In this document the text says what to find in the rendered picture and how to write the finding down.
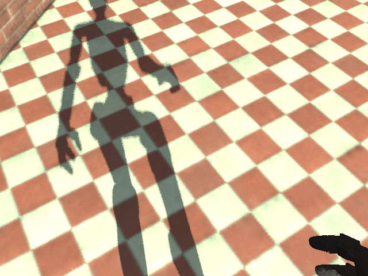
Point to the right robot hand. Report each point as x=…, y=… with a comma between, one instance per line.
x=346, y=247

